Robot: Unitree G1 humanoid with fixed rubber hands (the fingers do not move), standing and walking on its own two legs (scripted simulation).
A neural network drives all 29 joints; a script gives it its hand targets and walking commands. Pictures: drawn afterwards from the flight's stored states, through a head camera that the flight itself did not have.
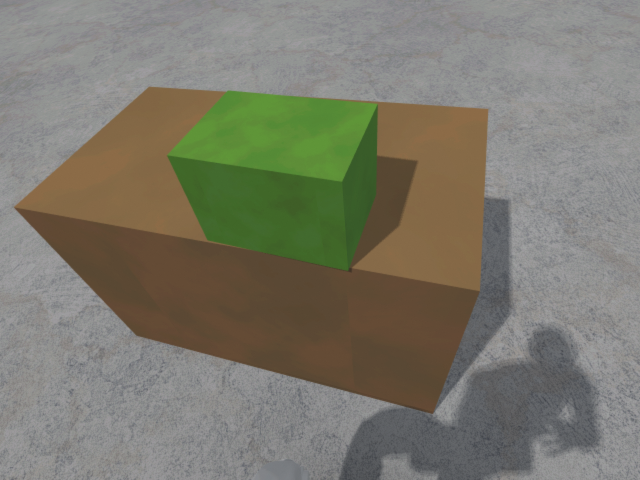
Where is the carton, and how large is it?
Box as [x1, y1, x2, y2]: [167, 90, 377, 270]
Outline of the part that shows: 228,90 167,155 207,239 347,270 375,195 377,104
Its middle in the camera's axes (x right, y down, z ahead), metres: -0.07 -0.13 +0.74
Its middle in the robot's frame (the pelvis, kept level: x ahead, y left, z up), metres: +0.65 +0.10 +0.00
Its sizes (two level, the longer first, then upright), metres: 0.303 0.215 0.214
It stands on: a pedestal, 0.66 m high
